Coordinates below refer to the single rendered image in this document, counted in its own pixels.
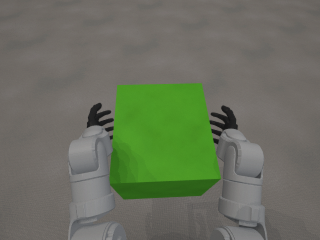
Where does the robot left forearm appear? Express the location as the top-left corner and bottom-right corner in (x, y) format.
(67, 125), (116, 240)

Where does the left robot hand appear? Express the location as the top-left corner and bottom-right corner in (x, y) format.
(87, 103), (114, 140)

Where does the left robot upper arm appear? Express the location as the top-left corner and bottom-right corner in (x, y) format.
(71, 221), (127, 240)

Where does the carton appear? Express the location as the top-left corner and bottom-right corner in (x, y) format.
(109, 83), (221, 200)

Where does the right robot upper arm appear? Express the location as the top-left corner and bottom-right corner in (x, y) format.
(209, 225), (264, 240)

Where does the robot right forearm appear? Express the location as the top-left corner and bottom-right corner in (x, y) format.
(216, 128), (268, 240)

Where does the right robot hand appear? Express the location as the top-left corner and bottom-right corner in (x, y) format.
(209, 105), (238, 144)

